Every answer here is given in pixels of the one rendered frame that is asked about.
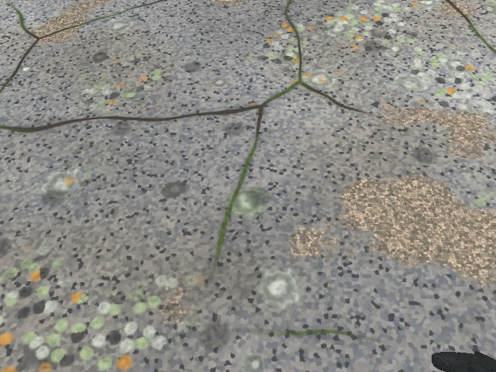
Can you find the robot right hand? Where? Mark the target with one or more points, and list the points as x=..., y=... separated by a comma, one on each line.
x=463, y=362

